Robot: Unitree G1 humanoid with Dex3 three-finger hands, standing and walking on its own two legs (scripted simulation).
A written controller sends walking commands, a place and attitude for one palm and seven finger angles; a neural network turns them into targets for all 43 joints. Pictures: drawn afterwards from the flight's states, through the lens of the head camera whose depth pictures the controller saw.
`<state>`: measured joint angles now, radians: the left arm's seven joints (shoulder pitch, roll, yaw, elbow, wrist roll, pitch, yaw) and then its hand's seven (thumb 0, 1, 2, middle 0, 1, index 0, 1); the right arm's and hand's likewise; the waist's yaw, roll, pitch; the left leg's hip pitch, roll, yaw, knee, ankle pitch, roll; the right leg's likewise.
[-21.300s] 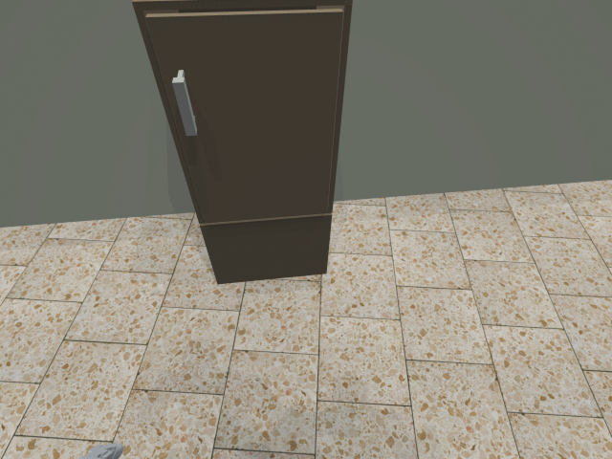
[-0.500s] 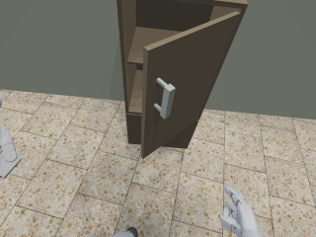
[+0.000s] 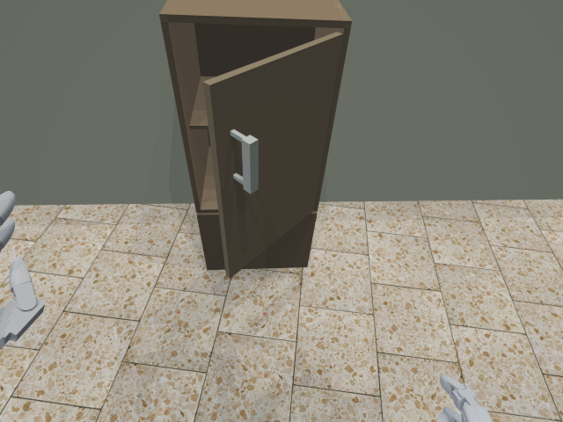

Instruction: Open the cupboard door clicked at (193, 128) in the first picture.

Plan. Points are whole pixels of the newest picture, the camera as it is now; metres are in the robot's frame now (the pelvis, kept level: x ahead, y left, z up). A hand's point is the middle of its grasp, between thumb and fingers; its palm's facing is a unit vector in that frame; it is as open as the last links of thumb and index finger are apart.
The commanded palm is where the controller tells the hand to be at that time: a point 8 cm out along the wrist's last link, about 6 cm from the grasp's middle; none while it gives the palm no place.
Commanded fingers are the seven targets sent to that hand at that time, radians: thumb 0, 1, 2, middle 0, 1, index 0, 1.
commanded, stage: stop stepping back and stand still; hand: left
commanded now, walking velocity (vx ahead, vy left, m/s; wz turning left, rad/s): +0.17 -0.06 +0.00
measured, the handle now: (243, 161) +0.60 +0.09 +0.04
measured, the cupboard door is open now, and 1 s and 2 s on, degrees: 44 44 44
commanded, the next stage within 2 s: let the arm hang, fingers relaxed in 0.74 s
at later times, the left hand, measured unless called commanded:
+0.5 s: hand out of the picture +0.16 +0.28 +0.16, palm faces +0.49 -0.78 -0.40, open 7.4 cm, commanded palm +0.09 +0.31 +0.18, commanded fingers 0.00 0.90 0.90 -0.20 -0.30 -0.20 -0.30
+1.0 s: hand out of the picture +0.13 +0.27 -0.06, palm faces +0.12 -0.90 -0.41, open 7.4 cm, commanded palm none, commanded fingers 0.00 0.90 0.90 -0.20 -0.30 -0.20 -0.30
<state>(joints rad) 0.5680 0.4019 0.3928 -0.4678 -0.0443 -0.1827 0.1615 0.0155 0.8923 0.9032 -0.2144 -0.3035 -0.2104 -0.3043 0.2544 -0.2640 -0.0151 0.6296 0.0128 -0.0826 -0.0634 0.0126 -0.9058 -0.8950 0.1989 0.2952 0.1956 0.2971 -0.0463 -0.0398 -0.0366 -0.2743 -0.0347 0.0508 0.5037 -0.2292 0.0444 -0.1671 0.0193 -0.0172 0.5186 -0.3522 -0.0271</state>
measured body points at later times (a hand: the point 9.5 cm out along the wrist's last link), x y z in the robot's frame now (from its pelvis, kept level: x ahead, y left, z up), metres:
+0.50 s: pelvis -0.04 +0.01 +0.00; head -0.05 +0.02 +0.45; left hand +0.12 +0.32 +0.18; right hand +0.12 -0.23 -0.09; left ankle -0.01 +0.12 -0.73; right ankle -0.05 -0.10 -0.73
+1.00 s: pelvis -0.04 +0.02 +0.00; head -0.03 +0.00 +0.45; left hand +0.12 +0.32 -0.04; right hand +0.13 -0.23 -0.12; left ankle -0.01 +0.12 -0.73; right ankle -0.05 -0.10 -0.73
